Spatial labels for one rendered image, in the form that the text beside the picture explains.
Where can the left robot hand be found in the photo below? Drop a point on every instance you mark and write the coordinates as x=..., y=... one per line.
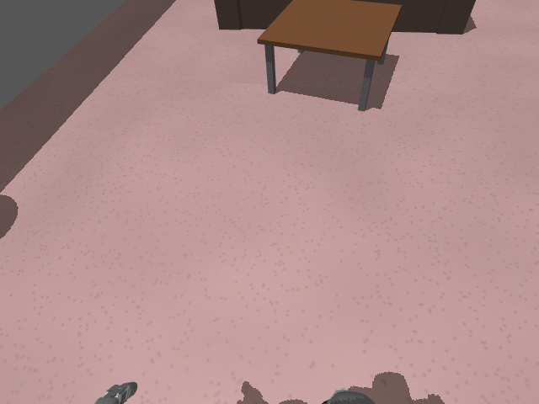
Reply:
x=118, y=394

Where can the sofa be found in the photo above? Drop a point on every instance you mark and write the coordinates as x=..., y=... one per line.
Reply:
x=447, y=17

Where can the coffee table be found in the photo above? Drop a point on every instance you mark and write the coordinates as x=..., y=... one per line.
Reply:
x=337, y=27

